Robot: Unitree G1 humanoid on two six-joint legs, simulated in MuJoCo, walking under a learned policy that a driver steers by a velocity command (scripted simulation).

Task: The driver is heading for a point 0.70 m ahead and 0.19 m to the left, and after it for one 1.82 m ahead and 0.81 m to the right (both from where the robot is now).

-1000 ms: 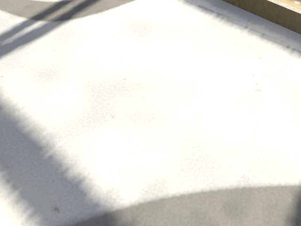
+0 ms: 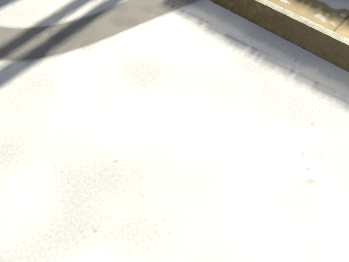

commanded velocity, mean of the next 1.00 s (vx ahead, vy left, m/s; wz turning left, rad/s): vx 0.17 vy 0.00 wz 0.55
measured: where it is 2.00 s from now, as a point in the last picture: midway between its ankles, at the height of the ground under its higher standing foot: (116, 233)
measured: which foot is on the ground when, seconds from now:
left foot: down 0.00-0.44, up 0.46-0.86, down 0.88-1.00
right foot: up 0.00-0.42, down 0.44-0.86, up 0.88-1.00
